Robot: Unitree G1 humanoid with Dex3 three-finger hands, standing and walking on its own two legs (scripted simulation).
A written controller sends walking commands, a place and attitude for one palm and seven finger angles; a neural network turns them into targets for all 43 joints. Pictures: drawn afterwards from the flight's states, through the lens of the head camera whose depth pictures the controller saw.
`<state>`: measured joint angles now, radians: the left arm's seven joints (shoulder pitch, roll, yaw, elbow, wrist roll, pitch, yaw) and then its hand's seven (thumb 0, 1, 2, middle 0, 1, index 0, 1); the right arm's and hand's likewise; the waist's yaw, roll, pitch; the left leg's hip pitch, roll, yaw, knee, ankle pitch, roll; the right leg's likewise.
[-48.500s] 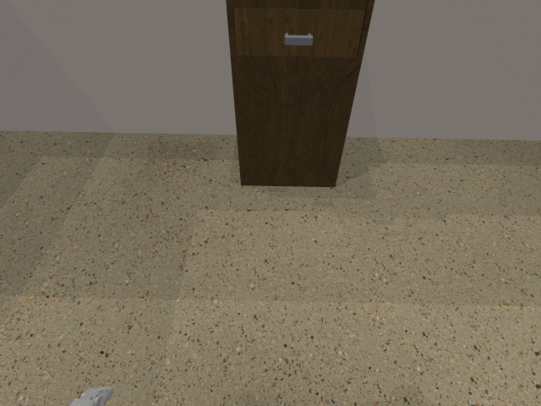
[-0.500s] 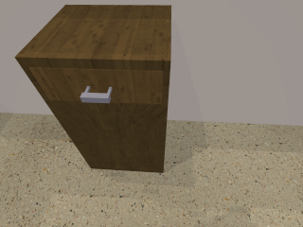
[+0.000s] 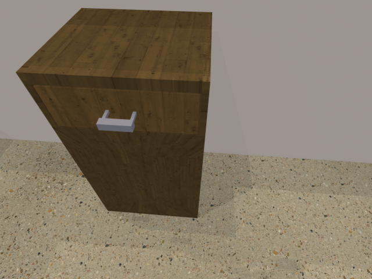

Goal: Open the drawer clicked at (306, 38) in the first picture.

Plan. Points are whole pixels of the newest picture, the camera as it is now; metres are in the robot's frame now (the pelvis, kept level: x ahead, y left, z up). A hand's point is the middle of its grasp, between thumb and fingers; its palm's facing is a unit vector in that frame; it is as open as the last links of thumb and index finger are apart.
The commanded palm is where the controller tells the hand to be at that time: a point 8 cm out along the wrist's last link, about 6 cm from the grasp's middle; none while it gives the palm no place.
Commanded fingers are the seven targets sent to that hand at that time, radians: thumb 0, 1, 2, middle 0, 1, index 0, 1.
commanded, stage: look again from close up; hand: left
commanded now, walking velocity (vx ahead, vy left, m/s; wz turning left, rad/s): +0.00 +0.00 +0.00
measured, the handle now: (118, 119) +0.52 +0.23 +0.01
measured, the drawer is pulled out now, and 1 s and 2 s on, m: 0.00 0.00 0.00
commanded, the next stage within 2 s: raise the hand with hooked fingers in 0.54 s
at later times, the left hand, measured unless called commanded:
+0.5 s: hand out of the picture -0.01 +0.17 -0.17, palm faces +0.05 -0.98 -0.19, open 7.3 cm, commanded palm none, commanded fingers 0.00 0.90 0.90 -0.20 -0.30 -0.20 -0.30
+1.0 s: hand (107, 260) +0.16 +0.18 -0.03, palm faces -0.01 -0.42 -0.91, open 8.2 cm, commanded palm +0.12 +0.22 -0.01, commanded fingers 0.00 0.46 0.71 -0.23 -0.58 -0.23 -0.58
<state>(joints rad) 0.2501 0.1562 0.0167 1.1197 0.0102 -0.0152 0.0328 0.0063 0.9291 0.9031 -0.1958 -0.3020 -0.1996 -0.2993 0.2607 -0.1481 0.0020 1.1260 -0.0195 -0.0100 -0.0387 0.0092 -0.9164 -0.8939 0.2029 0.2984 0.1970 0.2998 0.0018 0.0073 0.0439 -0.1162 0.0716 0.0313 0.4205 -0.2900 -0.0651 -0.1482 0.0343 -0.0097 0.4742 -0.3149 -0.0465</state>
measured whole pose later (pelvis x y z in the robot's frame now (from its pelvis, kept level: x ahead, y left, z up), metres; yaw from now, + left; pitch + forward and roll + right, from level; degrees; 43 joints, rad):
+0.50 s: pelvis -0.01 +0.00 +0.00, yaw +0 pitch -1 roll +1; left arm 0.28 0.14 0.01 1.13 0.01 -0.01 0.03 0.01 0.92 0.90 -0.20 -0.30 -0.20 -0.30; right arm 0.28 -0.12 0.01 1.14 -0.02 -0.01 -0.04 0.01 -0.91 -0.89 0.20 0.30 0.20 0.30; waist 0.01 0.00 0.05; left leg -0.12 0.07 0.03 0.41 -0.27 -0.06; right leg -0.15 0.03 -0.01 0.46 -0.29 -0.04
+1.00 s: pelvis -0.05 +0.02 -0.03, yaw -1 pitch +6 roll +3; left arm 0.34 0.21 -0.17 0.03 0.89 -0.03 0.36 0.01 0.70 0.81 -0.21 -0.45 -0.21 -0.44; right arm 0.10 -0.27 -0.05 0.56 -0.05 -0.06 0.02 0.02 -0.91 -0.89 0.20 0.30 0.20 0.30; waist 0.04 0.00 -0.10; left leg -0.45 0.02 0.08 0.69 -0.34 -0.03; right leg -0.52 -0.02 0.04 0.79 -0.37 -0.02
